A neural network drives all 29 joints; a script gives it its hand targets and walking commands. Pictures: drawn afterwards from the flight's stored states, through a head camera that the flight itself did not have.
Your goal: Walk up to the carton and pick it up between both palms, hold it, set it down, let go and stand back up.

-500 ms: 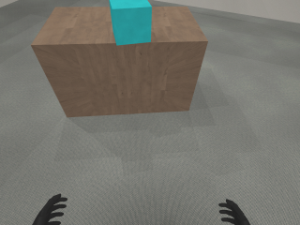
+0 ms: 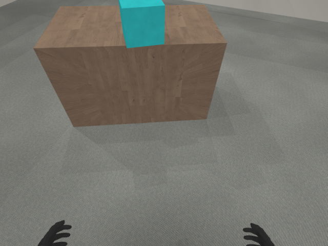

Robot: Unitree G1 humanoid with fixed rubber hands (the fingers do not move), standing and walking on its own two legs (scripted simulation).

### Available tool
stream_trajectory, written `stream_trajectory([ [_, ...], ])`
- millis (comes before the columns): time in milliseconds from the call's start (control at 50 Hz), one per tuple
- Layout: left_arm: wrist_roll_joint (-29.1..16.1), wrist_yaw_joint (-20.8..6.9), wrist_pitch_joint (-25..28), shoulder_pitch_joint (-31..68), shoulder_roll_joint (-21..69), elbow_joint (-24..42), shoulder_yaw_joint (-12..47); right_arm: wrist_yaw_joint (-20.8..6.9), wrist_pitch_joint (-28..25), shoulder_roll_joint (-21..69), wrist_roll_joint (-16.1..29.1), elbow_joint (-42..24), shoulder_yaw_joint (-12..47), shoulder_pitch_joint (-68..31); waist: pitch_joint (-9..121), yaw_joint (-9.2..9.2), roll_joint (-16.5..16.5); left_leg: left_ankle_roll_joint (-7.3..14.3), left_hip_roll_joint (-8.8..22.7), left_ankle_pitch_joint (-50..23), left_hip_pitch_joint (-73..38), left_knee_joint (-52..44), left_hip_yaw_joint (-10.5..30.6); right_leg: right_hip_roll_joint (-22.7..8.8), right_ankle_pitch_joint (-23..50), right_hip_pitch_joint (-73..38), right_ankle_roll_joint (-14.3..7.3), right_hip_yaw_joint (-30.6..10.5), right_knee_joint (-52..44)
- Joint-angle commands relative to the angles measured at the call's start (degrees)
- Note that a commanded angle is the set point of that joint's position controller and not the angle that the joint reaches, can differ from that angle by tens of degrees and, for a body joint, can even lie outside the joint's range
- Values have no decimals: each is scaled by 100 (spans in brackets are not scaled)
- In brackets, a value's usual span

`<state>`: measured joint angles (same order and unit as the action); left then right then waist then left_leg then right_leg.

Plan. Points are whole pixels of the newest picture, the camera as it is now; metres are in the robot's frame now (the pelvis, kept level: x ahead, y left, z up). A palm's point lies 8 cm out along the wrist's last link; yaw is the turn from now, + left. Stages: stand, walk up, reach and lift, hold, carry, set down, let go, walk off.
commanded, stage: stand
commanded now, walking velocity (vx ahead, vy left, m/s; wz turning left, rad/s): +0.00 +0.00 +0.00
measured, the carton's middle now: (141, 20) +1.19 +0.11 +0.01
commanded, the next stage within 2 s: walk up in 1.14 s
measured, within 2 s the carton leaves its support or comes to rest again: neither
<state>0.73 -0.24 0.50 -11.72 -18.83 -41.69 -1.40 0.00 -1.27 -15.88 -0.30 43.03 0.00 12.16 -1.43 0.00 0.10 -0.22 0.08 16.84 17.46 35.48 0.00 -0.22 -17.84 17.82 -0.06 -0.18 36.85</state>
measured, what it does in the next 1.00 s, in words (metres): stands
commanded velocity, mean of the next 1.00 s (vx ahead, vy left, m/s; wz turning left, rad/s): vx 0.00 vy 0.00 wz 0.00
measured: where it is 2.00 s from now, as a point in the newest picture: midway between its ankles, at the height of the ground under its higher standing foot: outside the picture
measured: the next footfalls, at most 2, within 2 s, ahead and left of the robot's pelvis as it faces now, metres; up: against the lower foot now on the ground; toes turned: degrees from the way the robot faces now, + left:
left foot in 1.68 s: +0.18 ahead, +0.21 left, +0.00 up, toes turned +5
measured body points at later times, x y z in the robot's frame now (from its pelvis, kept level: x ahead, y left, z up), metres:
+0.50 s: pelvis -0.01 +0.00 +0.00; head -0.01 -0.01 +0.45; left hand +0.11 +0.28 -0.10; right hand +0.10 -0.27 -0.12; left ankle +0.02 +0.13 -0.73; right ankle +0.02 -0.11 -0.73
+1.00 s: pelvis -0.02 +0.00 +0.01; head -0.01 -0.01 +0.46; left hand +0.08 +0.29 -0.10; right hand +0.08 -0.27 -0.12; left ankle +0.02 +0.13 -0.73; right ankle +0.02 -0.11 -0.73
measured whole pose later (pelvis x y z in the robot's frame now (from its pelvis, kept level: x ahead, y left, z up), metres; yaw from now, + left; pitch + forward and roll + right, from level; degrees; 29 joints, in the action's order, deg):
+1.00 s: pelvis -0.02 +0.00 +0.01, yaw +0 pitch -1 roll +1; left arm 0.4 -0.3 0.9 -11.7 -19.3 -50.1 -0.4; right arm 0.0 -1.7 -16.6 -0.3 51.4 0.0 12.1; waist -1.3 0.0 0.1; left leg -0.6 0.1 12.2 16.9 29.6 0.0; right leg -0.2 -13.6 17.7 -0.4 -0.2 31.9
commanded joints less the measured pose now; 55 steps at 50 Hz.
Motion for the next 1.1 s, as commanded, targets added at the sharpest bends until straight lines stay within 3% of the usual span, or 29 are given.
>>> stream_trajectory([
  [0,-31,-5,244,369,-944,388,-264,4,-196,-1148,-14,-573,-417,-372,424,-58,369,234,579,-607,-541,-878,534,-678,300,-266,-286,-699,-1145],
  [40,-39,14,208,478,-1020,357,-239,-6,-101,-1381,35,-521,-470,-314,368,-19,23,185,585,-722,-532,-848,552,-599,524,-352,-271,-614,-1093],
  [120,-70,19,212,283,-1174,190,-329,58,-180,-1345,-58,-391,-452,-283,352,-98,573,262,669,-932,-530,-878,651,-603,561,-432,-226,-620,-1048],
  [140,2,29,246,577,-1185,222,-285,41,-127,-1207,-11,-423,-415,-321,222,84,268,294,762,-869,-425,-961,778,-635,739,-312,-258,-675,-1070],
  [180,-22,23,212,331,-1214,142,-280,8,-150,-1100,-32,-359,-406,-4,561,43,-167,264,627,-733,-573,-1027,670,-641,810,-635,-267,-548,-911],
  [200,-54,57,252,152,-1177,55,-261,32,-152,-1277,1,-334,-371,-211,586,-120,444,244,614,-944,-567,-940,599,-615,746,-580,-286,-640,-947],
  [240,-61,-2,228,202,-1093,-31,-218,26,-141,-1402,-10,-193,-432,-55,535,-49,18,260,631,-597,-646,-999,619,-695,646,-549,-233,-641,-1199],
  [260,-88,20,198,324,-1075,56,-192,45,-144,-1225,58,-333,-419,-295,300,-47,161,217,643,-712,-604,-998,579,-704,647,-299,-235,-727,-1255],
  [280,-82,3,214,479,-938,51,-173,79,-142,-1401,66,-191,-425,-206,535,-17,-181,208,610,-715,-800,-900,497,-699,740,-311,-244,-709,-1342],
  [380,-97,29,232,229,-1047,-121,-174,46,-122,-1136,-36,-78,-313,-379,306,-154,285,286,563,-707,-323,-1125,579,-640,525,-611,-262,-742,-1177],
  [400,-49,21,216,525,-1190,-16,-209,42,-149,-1174,-2,-222,-365,-572,309,-81,-90,267,599,-467,-373,-1000,566,-754,561,-367,-277,-734,-1346],
  [440,-57,-2,189,397,-1214,-39,-270,44,-155,-1364,-42,-119,-397,-519,487,-125,137,259,669,-487,-610,-1155,572,-622,374,-397,-273,-650,-1268],
  [460,-37,31,193,568,-1274,-189,-231,6,-132,-1359,17,-36,-400,-366,306,54,356,176,611,-520,-598,-1160,610,-676,438,-350,-256,-697,-1351],
  [480,-68,-10,239,289,-1143,-126,-207,16,-115,-1352,-25,25,-379,-282,541,-64,174,265,614,-546,-557,-1136,594,-625,531,-538,-265,-668,-1233],
  [500,-40,-27,272,479,-1074,-44,-189,11,-116,-1135,1,27,-338,-221,462,40,-129,226,543,-385,-645,-1092,597,-653,411,-421,-225,-760,-1394],
  [560,-50,-16,283,227,-1143,-224,-188,-1,-132,-1302,-20,96,-395,-249,468,-31,284,234,589,-675,-670,-1112,551,-681,489,-472,-218,-699,-1353],
  [580,-3,24,248,245,-1286,-206,-245,-11,-136,-1288,15,36,-375,-295,649,24,-93,262,580,-444,-646,-1144,587,-738,385,-509,-280,-706,-1364],
  [620,-86,33,205,377,-1032,-285,-126,-16,-125,-1190,60,184,-403,-222,331,40,73,166,571,-283,-697,-1167,577,-921,51,-200,-341,-919,-1694],
  [640,-38,4,229,535,-1194,-190,-212,23,-160,-1145,74,177,-363,-29,402,128,-336,191,606,-307,-793,-1164,568,-804,-114,-173,-335,-907,-1751],
  [680,-83,7,242,298,-1032,-243,-154,11,-110,-1213,18,84,-345,-408,467,-34,193,207,620,-30,-659,-1315,639,-712,-157,-366,-269,-832,-1670],
  [700,-17,14,241,420,-1078,-215,-163,-25,-137,-1100,-3,158,-384,-334,304,68,176,165,608,-189,-762,-1296,634,-710,-155,-68,-283,-843,-1614],
  [720,-52,-19,261,299,-1146,-247,-186,-28,-181,-1333,46,246,-403,-131,249,-56,-139,205,612,8,-520,-1260,668,-668,-196,-250,-302,-825,-1718],
  [780,-74,-28,319,309,-1171,-352,-213,-34,-214,-1432,72,349,-440,-184,463,49,74,166,601,-124,-842,-1276,604,-688,-145,-218,-232,-822,-1880],
  [820,-92,-6,320,255,-1057,-376,-171,26,-194,-1199,12,410,-313,-192,598,-2,-272,215,636,-507,-620,-1299,536,-765,411,-676,-214,-733,-1534],
  [840,-122,-27,306,287,-952,-374,-103,18,-219,-1148,12,329,-264,-392,463,-53,325,233,629,-548,-696,-1249,545,-753,400,-333,-246,-843,-1602],
  [920,-97,4,230,62,-1197,-590,-234,-15,-216,-1251,19,412,-369,-67,520,-33,-19,279,694,-572,-681,-1345,796,-603,466,-582,-232,-598,-1546],
  [960,-47,17,245,130,-1275,-696,-203,16,-170,-1320,9,452,-439,-353,547,-25,344,216,581,-382,-640,-1445,559,-709,314,-622,-245,-770,-1545],
  [1020,-108,3,272,247,-1071,-574,-127,38,-181,-1238,71,508,-332,-156,428,15,-133,226,699,-265,-594,-1372,658,-759,319,-459,-247,-766,-1640],
  [1080,-26,62,269,309,-1146,-756,-212,-9,-134,-1189,19,615,-348,-151,394,34,331,176,633,-508,-773,-1356,546,-700,169,-385,-286,-828,-1694],
])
